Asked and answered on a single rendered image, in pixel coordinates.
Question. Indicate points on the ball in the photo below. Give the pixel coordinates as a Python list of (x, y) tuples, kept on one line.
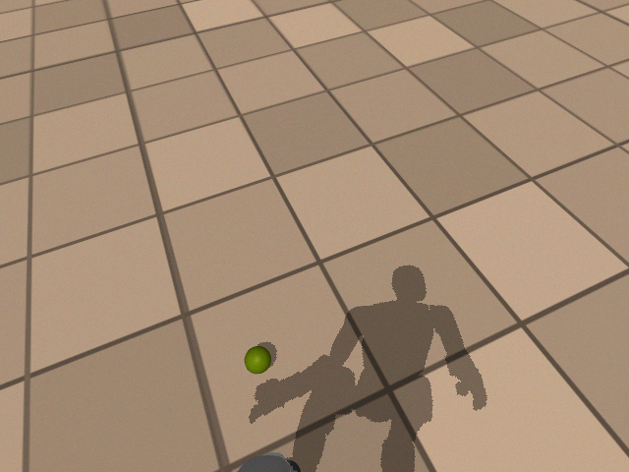
[(257, 360)]

